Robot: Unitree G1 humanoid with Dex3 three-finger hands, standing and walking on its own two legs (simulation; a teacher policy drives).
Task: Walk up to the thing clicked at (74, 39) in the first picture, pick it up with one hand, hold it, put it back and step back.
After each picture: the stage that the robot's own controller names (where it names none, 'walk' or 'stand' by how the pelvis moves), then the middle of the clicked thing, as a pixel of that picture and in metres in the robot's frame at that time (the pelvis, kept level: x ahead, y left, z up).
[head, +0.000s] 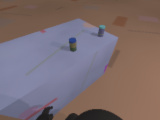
stand; (72, 44) +0.63 +0.21 +0.05
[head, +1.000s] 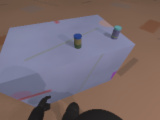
walk; (77, 41) +0.61 +0.16 +0.08
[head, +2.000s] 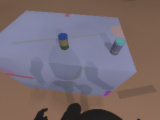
stand; (63, 41) +0.52 +0.27 +0.09
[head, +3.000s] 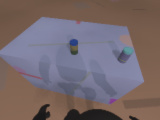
stand; (74, 47) +0.54 +0.19 +0.06
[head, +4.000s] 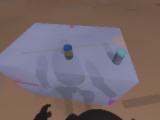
stand; (68, 52) +0.51 +0.21 +0.05
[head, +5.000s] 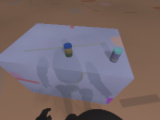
stand; (68, 50) +0.55 +0.23 +0.05
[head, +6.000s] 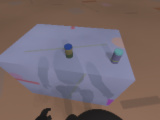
stand; (68, 51) +0.54 +0.22 +0.05
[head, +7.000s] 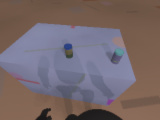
stand; (68, 51) +0.53 +0.22 +0.05
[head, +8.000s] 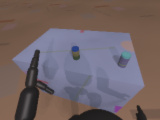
rise first; (75, 53) +0.54 +0.21 +0.05
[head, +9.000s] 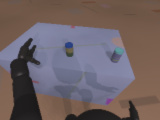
go down; (69, 49) +0.56 +0.20 +0.06
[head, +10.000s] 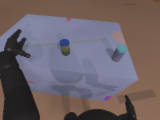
go down; (65, 47) +0.52 +0.20 +0.07
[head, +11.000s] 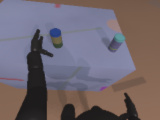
close in; (56, 38) +0.53 +0.22 +0.10
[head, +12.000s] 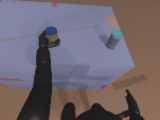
close; (53, 37) +0.54 +0.22 +0.11
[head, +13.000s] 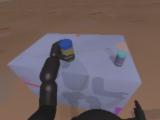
lift; (67, 51) +0.33 +0.16 +0.27
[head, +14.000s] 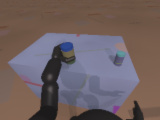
hold; (68, 53) +0.33 +0.16 +0.25
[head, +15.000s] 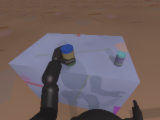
hold; (68, 55) +0.33 +0.16 +0.23
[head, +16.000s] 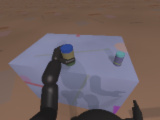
hold; (68, 55) +0.33 +0.16 +0.24
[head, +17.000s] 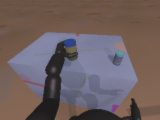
crouch; (71, 50) +0.37 +0.15 +0.25
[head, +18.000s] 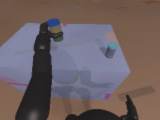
crouch; (56, 30) +0.49 +0.21 +0.26
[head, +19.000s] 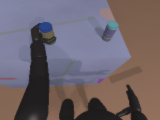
lower; (48, 34) +0.54 +0.21 +0.13
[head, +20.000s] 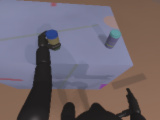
lower; (53, 40) +0.51 +0.21 +0.11
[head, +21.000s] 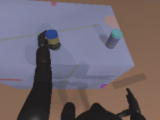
lower; (53, 40) +0.51 +0.21 +0.11
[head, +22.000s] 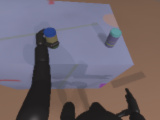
lower; (52, 38) +0.52 +0.21 +0.11
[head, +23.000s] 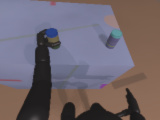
open; (53, 39) +0.52 +0.21 +0.11
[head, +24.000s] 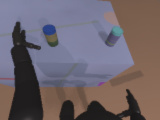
rise; (51, 36) +0.52 +0.21 +0.12
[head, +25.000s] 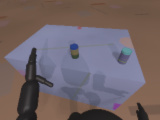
sink last; (74, 51) +0.52 +0.20 +0.08
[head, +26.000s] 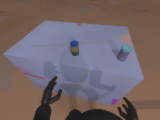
stand; (74, 48) +0.54 +0.20 +0.08
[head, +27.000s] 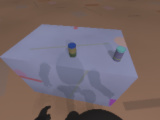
stand; (72, 50) +0.55 +0.20 +0.07
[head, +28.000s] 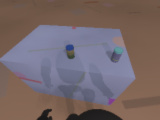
stand; (70, 52) +0.54 +0.21 +0.05
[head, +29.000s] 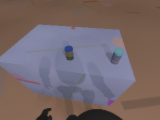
stand; (69, 53) +0.51 +0.22 +0.05
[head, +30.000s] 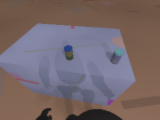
stand; (69, 53) +0.51 +0.22 +0.05
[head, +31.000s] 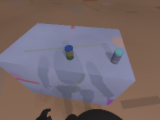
stand; (69, 52) +0.51 +0.21 +0.05
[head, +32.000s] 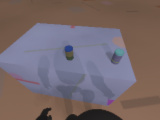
walk; (69, 53) +0.51 +0.21 +0.05
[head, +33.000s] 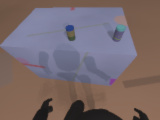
walk; (70, 33) +0.64 +0.23 +0.07
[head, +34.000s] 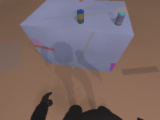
walk; (80, 16) +0.91 +0.18 +0.08
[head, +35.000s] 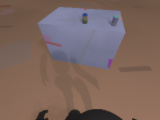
stand; (85, 18) +1.15 +0.19 +0.07
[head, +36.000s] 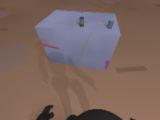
stand; (81, 21) +1.14 +0.20 +0.05
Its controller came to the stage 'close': yes
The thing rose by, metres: 0.21
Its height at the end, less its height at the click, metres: +0.00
